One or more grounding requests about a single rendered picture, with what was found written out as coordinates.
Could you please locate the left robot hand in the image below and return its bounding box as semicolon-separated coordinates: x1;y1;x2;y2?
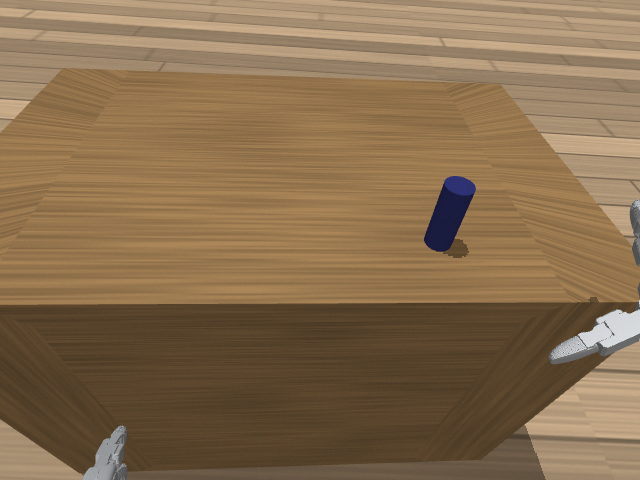
82;425;127;480

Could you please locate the can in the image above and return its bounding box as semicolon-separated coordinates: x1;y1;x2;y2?
424;176;476;252

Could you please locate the right robot hand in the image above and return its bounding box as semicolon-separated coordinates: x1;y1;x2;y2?
549;199;640;364

